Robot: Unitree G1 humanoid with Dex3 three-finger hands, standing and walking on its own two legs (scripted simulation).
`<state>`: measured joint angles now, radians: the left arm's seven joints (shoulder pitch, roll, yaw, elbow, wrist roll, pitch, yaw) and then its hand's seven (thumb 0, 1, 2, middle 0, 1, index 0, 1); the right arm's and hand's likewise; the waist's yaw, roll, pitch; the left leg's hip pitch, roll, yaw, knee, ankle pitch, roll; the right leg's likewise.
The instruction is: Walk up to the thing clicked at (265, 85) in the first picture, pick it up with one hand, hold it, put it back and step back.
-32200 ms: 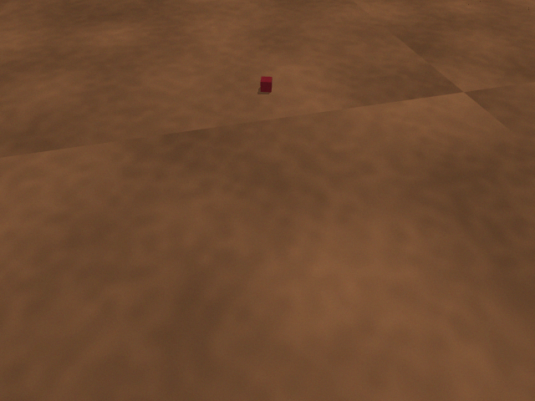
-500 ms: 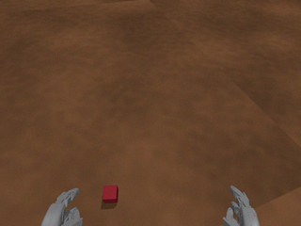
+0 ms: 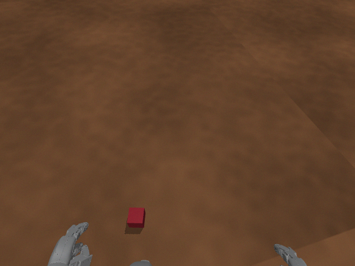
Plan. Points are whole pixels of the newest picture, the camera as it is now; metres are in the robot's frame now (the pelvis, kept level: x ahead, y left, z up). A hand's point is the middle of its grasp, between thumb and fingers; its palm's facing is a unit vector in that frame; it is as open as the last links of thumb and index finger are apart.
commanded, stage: stand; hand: left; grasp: from above
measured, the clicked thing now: (136, 217) +0.44 +0.22 -0.70
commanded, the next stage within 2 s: none
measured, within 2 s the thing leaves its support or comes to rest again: neither
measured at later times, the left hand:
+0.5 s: hand out of the picture +0.03 +0.24 -0.12, palm faces +0.04 -0.94 -0.33, open 7.4 cm
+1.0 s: hand out of the picture +0.04 +0.24 -0.12, palm faces +0.03 -0.94 -0.34, open 7.4 cm
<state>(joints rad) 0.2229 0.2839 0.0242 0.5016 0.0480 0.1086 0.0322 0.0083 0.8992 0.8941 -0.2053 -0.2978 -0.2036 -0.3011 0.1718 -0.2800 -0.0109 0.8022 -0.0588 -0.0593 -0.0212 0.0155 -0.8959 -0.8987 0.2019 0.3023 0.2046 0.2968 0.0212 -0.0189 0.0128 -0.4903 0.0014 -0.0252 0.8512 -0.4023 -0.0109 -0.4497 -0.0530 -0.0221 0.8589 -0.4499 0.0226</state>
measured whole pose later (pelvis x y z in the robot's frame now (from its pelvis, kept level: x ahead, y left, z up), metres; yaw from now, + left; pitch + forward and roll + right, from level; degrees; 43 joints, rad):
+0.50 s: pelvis +0.00 +0.01 +0.04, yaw +1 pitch -4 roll +0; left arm 0.20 0.28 0.03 1.09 0.03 0.01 0.03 0.01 0.90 0.89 -0.20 -0.30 -0.20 -0.30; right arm 0.16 -0.28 -0.02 1.08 -0.02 0.00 -0.02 0.01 -0.90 -0.90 0.20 0.30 0.20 0.30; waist 0.02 0.01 0.07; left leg -0.18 0.00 -0.03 0.46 -0.22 0.00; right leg -0.12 -0.05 -0.04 0.43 -0.24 0.04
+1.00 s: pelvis +0.00 +0.00 +0.05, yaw +1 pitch -3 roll +0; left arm 0.15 0.31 0.03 1.16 0.02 0.00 0.02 0.00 0.90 0.89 -0.20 -0.30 -0.20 -0.30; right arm 0.14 -0.32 -0.01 1.14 -0.02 0.01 -0.01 0.01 -0.90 -0.90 0.20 0.30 0.20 0.30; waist 0.01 0.02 0.07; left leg -0.15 0.01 -0.04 0.38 -0.18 -0.02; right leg -0.09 -0.04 -0.05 0.36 -0.21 0.02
